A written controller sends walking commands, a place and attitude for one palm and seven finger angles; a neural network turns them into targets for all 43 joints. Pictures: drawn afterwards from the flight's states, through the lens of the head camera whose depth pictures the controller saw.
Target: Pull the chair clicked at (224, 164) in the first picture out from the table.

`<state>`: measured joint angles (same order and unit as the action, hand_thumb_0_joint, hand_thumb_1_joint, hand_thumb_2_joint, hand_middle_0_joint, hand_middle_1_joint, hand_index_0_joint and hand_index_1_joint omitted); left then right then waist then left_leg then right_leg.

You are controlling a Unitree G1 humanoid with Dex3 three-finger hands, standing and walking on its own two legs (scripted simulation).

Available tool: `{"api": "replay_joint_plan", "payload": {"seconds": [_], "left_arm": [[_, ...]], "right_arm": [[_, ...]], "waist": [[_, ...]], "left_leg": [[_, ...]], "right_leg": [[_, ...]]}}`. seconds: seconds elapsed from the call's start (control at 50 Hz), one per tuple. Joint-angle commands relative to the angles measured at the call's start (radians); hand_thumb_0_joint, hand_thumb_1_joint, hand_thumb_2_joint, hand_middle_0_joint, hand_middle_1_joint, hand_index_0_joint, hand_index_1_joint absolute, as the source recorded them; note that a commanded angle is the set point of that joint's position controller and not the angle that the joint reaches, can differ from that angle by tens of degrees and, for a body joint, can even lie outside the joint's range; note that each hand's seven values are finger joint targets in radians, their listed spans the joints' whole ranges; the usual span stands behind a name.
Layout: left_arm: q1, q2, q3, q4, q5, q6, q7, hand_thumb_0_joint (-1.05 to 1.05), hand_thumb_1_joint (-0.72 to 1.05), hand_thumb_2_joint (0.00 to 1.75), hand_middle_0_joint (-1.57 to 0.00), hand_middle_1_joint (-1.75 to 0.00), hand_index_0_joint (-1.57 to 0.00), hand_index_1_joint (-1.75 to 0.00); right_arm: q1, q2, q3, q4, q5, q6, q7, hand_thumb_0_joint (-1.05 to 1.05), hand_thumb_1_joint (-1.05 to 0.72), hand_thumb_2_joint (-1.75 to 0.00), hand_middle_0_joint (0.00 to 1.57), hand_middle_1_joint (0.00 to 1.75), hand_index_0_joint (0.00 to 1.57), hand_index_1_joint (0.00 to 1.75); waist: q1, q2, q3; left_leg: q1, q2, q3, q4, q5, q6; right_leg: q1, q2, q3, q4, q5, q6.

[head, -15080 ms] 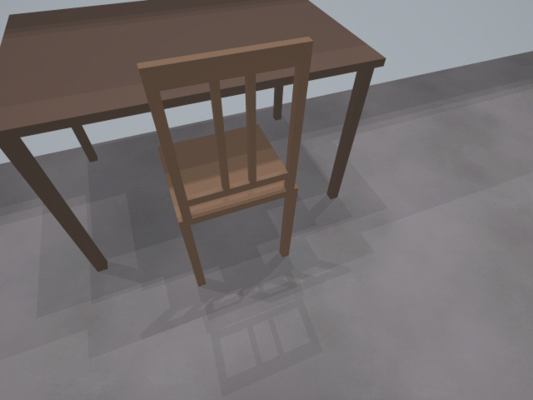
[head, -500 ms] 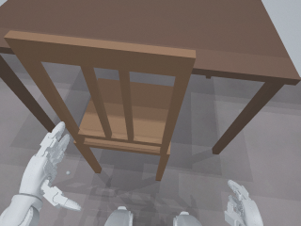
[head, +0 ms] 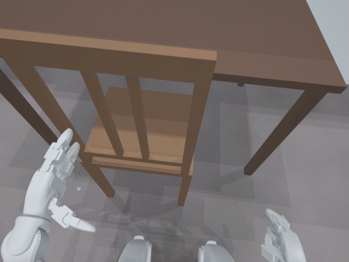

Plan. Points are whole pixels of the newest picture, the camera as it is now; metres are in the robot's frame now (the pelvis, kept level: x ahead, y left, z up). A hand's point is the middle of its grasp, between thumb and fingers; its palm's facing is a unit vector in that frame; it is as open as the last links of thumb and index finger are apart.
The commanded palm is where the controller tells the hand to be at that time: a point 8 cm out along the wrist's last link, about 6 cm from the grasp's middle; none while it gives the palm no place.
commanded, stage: aim the fingers beside a spindle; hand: left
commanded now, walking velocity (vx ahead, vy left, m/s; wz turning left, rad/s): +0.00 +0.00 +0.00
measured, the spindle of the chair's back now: (107, 122) +0.44 +0.19 +0.02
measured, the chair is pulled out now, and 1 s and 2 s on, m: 0.00 0.00 0.00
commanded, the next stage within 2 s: none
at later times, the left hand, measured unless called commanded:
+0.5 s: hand (92, 190) +0.27 +0.19 +0.01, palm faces -0.11 -0.99 -0.04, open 16.9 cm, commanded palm +0.25 +0.24 +0.02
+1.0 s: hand (96, 184) +0.28 +0.18 +0.01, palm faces -0.11 -0.99 -0.05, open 16.9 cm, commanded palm +0.27 +0.23 +0.00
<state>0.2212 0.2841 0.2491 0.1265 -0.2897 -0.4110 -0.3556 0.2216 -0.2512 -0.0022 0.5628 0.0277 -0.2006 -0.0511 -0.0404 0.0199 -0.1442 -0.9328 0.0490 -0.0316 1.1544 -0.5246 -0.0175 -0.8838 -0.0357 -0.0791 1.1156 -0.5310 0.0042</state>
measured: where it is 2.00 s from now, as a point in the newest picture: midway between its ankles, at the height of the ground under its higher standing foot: outside the picture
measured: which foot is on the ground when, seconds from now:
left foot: down 0.00-1.00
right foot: down 0.00-1.00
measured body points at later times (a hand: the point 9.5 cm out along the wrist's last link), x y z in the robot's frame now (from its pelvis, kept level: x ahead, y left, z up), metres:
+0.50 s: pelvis +0.00 +0.01 -0.01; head +0.09 +0.01 +0.43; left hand +0.27 +0.24 +0.02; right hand +0.16 -0.25 -0.10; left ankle +0.02 +0.13 -0.65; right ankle +0.00 -0.13 -0.65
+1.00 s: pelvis -0.01 +0.01 -0.02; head +0.09 +0.02 +0.42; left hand +0.28 +0.24 +0.02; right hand +0.15 -0.24 -0.11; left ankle +0.02 +0.13 -0.65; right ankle +0.00 -0.13 -0.65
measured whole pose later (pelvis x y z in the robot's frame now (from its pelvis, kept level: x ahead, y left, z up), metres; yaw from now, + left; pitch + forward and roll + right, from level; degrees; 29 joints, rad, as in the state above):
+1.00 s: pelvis -0.01 +0.01 -0.02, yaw -1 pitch +21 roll -2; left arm 0.11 0.25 0.16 0.18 -0.24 -0.44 -0.27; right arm 0.21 -0.25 0.00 0.56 0.01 -0.14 -0.02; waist -0.05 0.03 -0.17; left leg -1.08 0.04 -0.02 1.27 -0.55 0.00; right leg -1.03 -0.05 -0.06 1.22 -0.55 0.02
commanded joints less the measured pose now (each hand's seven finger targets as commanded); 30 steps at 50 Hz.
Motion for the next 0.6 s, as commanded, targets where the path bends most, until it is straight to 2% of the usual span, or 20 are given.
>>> {"api": "replay_joint_plan", "payload": {"seconds": [0.0, 0.04, 0.08, 0.1, 0.2, 0.22, 0.24, 0.26, 0.28, 0.3, 0.32, 0.34, 0.36, 0.38, 0.4, 0.44, 0.5, 0.52, 0.54, 0.58], "left_arm": [[-0.034, 0.14, 0.068, -0.103, -0.013, -0.037, -0.003, 0.0, -0.5, 0.3, -0.06, -0.08, -0.06, -0.08], [-0.059, 0.115, 0.021, -0.104, -0.012, -0.015, -0.023, 0.0, -0.5, 0.3, -0.06, -0.08, -0.06, -0.08], [-0.105, 0.118, 0.009, -0.13, -0.012, -0.009, -0.027, 0.0, -0.5, 0.3, -0.06, -0.08, -0.06, -0.08], [-0.124, 0.131, 0.021, -0.149, -0.016, -0.015, -0.02, 0.0, -0.5, 0.3, -0.06, -0.08, -0.06, -0.08], [-0.123, 0.177, 0.083, -0.221, -0.012, -0.085, 0.042, 0.0, -0.5, 0.3, -0.06, -0.08, -0.06, -0.08], [-0.131, 0.157, 0.069, -0.213, -0.01, -0.094, 0.049, 0.0, -0.5, 0.3, -0.06, -0.08, -0.06, -0.08], [-0.121, 0.172, 0.09, -0.191, -0.006, -0.099, 0.058, 0.0, -0.5, 0.3, -0.06, -0.08, -0.06, -0.08], [-0.108, 0.142, 0.064, -0.175, -0.001, -0.098, 0.058, 0.0, -0.5, 0.3, -0.06, -0.08, -0.06, -0.08], [-0.106, 0.139, 0.065, -0.138, 0.004, -0.092, 0.059, 0.0, -0.5, 0.3, -0.06, -0.08, -0.06, -0.08], [-0.088, 0.133, 0.059, -0.108, 0.01, -0.081, 0.055, 0.0, -0.5, 0.3, -0.06, -0.08, -0.06, -0.08], [-0.104, 0.107, 0.026, -0.097, 0.012, -0.072, 0.046, 0.0, -0.5, 0.3, -0.06, -0.08, -0.06, -0.08], [-0.104, 0.111, 0.021, -0.096, 0.015, -0.063, 0.036, 0.0, -0.5, 0.3, -0.06, -0.08, -0.06, -0.08], [-0.12, 0.097, -0.002, -0.089, 0.013, -0.049, 0.027, 0.0, -0.5, 0.3, -0.06, -0.08, -0.06, -0.08], [-0.144, 0.106, -0.001, -0.093, 0.013, -0.045, 0.02, 0.0, -0.5, 0.3, -0.06, -0.08, -0.06, -0.08], [-0.147, 0.104, -0.003, -0.101, 0.01, -0.041, 0.014, 0.0, -0.5, 0.3, -0.06, -0.08, -0.06, -0.08], [-0.138, 0.112, -0.001, -0.169, 0.005, -0.054, 0.012, 0.0, -0.5, 0.3, -0.06, -0.08, -0.06, -0.08], [-0.153, 0.121, 0.002, -0.227, 0.005, -0.08, 0.04, 0.0, -0.5, 0.3, -0.06, -0.08, -0.06, -0.08], [-0.177, 0.101, -0.023, -0.248, 0.009, -0.091, 0.05, 0.0, -0.5, 0.3, -0.06, -0.08, -0.06, -0.08], [-0.162, 0.114, -0.002, -0.234, 0.012, -0.095, 0.063, 0.0, -0.5, 0.3, -0.06, -0.08, -0.06, -0.08], [-0.143, 0.09, -0.021, -0.192, 0.026, -0.096, 0.082, 0.0, -0.5, 0.3, -0.06, -0.08, -0.06, -0.08]], "right_arm": [[-0.019, -0.136, -0.058, -0.127, 0.003, -0.044, -0.002, 0.0, -0.9, -0.9, 0.2, 0.3, 0.2, 0.3], [-0.016, -0.145, -0.059, -0.139, 0.008, -0.038, -0.002, 0.0, -0.9, -0.9, 0.2, 0.3, 0.2, 0.3], [-0.013, -0.151, -0.059, -0.144, 0.008, -0.039, -0.005, 0.0, -0.9, -0.9, 0.2, 0.3, 0.2, 0.3], [-0.015, -0.148, -0.059, -0.142, 0.004, -0.041, -0.007, 0.0, -0.9, -0.9, 0.2, 0.3, 0.2, 0.3], [-0.017, -0.134, -0.061, -0.135, -0.005, -0.051, -0.007, 0.0, -0.9, -0.9, 0.2, 0.3, 0.2, 0.3], [-0.013, -0.132, -0.057, -0.132, -0.006, -0.05, -0.004, 0.0, -0.9, -0.9, 0.2, 0.3, 0.2, 0.3], [-0.014, -0.131, -0.06, -0.125, -0.006, -0.047, -0.003, 0.0, -0.9, -0.9, 0.2, 0.3, 0.2, 0.3], [-0.018, -0.13, -0.058, -0.129, -0.007, -0.044, 0.001, 0.0, -0.9, -0.9, 0.2, 0.3, 0.2, 0.3], [-0.015, -0.132, -0.06, -0.124, -0.005, -0.039, 0.002, 0.0, -0.9, -0.9, 0.2, 0.3, 0.2, 0.3], [-0.018, -0.135, -0.062, -0.125, -0.005, -0.033, 0.003, 0.0, -0.9, -0.9, 0.2, 0.3, 0.2, 0.3], [-0.016, -0.138, -0.058, -0.128, -0.004, -0.029, 0.006, 0.0, -0.9, -0.9, 0.2, 0.3, 0.2, 0.3], [-0.015, -0.142, -0.061, -0.133, -0.001, -0.025, 0.007, 0.0, -0.9, -0.9, 0.2, 0.3, 0.2, 0.3], [-0.014, -0.144, -0.058, -0.137, -0.001, -0.022, 0.007, 0.0, -0.9, -0.9, 0.2, 0.3, 0.2, 0.3], [-0.011, -0.148, -0.058, -0.137, 0.0, -0.02, 0.005, 0.0, -0.9, -0.9, 0.2, 0.3, 0.2, 0.3], [-0.011, -0.149, -0.058, -0.139, -0.001, -0.021, 0.003, 0.0, -0.9, -0.9, 0.2, 0.3, 0.2, 0.3], [-0.011, -0.146, -0.061, -0.151, -0.001, -0.026, 0.003, 0.0, -0.9, -0.9, 0.2, 0.3, 0.2, 0.3], [-0.014, -0.139, -0.06, -0.149, -0.005, -0.031, 0.003, 0.0, -0.9, -0.9, 0.2, 0.3, 0.2, 0.3], [-0.013, -0.136, -0.056, -0.147, -0.008, -0.034, 0.006, 0.0, -0.9, -0.9, 0.2, 0.3, 0.2, 0.3], [-0.012, -0.133, -0.058, -0.142, -0.01, -0.033, 0.006, 0.0, -0.9, -0.9, 0.2, 0.3, 0.2, 0.3], [-0.015, -0.133, -0.056, -0.143, -0.012, -0.026, 0.01, 0.0, -0.9, -0.9, 0.2, 0.3, 0.2, 0.3]], "waist": [[0.005, 0.041, -0.253], [-0.008, 0.028, -0.248], [-0.014, 0.028, -0.254], [-0.014, 0.014, -0.261], [0.012, 0.029, -0.308], [0.007, 0.037, -0.307], [0.012, 0.027, -0.302], [0.009, 0.031, -0.296], [0.003, 0.007, -0.277], [0.007, 0.009, -0.274], [-0.005, 0.006, -0.264], [-0.001, 0.031, -0.272], [-0.012, 0.015, -0.265], [-0.012, 0.025, -0.268], [-0.016, 0.002, -0.279], [-0.002, 0.031, -0.334], [0.001, 0.044, -0.34], [-0.006, 0.059, -0.344], [-0.001, 0.052, -0.339], [-0.004, 0.042, -0.301]], "left_leg": [[0.179, -0.038, 0.02, -0.138, 0.302, 0.038], [0.173, -0.039, 0.02, -0.137, 0.287, 0.04], [0.172, -0.039, 0.017, -0.134, 0.276, 0.041], [0.165, -0.037, 0.014, -0.127, 0.281, 0.044], [0.181, -0.034, 0.013, -0.119, 0.316, 0.041], [0.184, -0.036, 0.013, -0.118, 0.321, 0.04], [0.179, -0.033, 0.011, -0.118, 0.318, 0.037], [0.167, -0.037, 0.016, -0.115, 0.309, 0.038], [0.155, -0.034, 0.014, -0.114, 0.295, 0.036], [0.14, -0.035, 0.017, -0.111, 0.285, 0.038], [0.135, -0.037, 0.016, -0.113, 0.269, 0.037], [0.14, -0.036, 0.019, -0.11, 0.266, 0.037], [0.133, -0.037, 0.018, -0.109, 0.255, 0.039], [0.133, -0.037, 0.016, -0.106, 0.252, 0.039], [0.131, -0.035, 0.013, -0.101, 0.264, 0.042], [0.167, -0.034, 0.01, -0.1, 0.309, 0.041], [0.184, -0.031, 0.003, -0.094, 0.336, 0.04], [0.197, -0.03, -0.002, -0.094, 0.337, 0.038], [0.19, -0.029, -0.004, -0.094, 0.33, 0.036], [0.169, -0.029, -0.007, -0.096, 0.298, 0.033]], "right_leg": [[0.144, 0.034, 0.025, -0.15, 0.275, -0.015], [0.134, 0.03, 0.028, -0.154, 0.275, -0.012], [0.127, 0.028, 0.029, -0.153, 0.265, -0.011], [0.135, 0.029, 0.033, -0.15, 0.269, -0.011], [0.136, 0.03, 0.028, -0.123, 0.278, -0.016], [0.129, 0.029, 0.027, -0.118, 0.284, -0.016], [0.122, 0.03, 0.024, -0.113, 0.279, -0.017], [0.12, 0.028, 0.027, -0.111, 0.275, -0.016], [0.104, 0.03, 0.022, -0.109, 0.264, -0.015], [0.103, 0.031, 0.026, -0.11, 0.255, -0.015], [0.094, 0.029, 0.024, -0.111, 0.245, -0.014], [0.084, 0.029, 0.027, -0.11, 0.242, -0.016], [0.083, 0.028, 0.026, -0.114, 0.236, -0.015], [0.082, 0.027, 0.029, -0.114, 0.236, -0.016], [0.088, 0.029, 0.028, -0.111, 0.248, -0.016], [0.103, 0.026, 0.025, -0.098, 0.281, -0.018], [0.086, 0.028, 0.021, -0.086, 0.283, -0.019], [0.069, 0.027, 0.018, -0.082, 0.274, -0.019], [0.062, 0.027, 0.014, -0.077, 0.261, -0.02], [0.029, 0.029, 0.008, -0.072, 0.226, -0.021]]}}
